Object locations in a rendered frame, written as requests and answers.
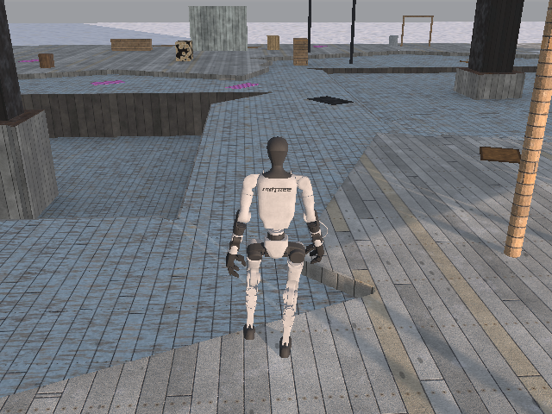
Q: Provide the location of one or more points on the right robot upper arm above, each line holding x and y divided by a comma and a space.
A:
304, 183

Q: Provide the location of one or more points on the robot right thigh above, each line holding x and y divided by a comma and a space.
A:
295, 262

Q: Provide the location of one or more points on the robot right hand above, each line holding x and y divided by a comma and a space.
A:
317, 250

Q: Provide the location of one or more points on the robot right forearm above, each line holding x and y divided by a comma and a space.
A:
315, 231

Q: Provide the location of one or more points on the robot left hand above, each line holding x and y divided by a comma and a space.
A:
231, 265

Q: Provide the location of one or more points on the left robot upper arm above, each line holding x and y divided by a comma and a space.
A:
246, 196

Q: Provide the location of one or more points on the robot left foot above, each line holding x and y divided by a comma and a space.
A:
248, 333

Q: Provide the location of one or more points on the robot left forearm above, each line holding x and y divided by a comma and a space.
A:
237, 234

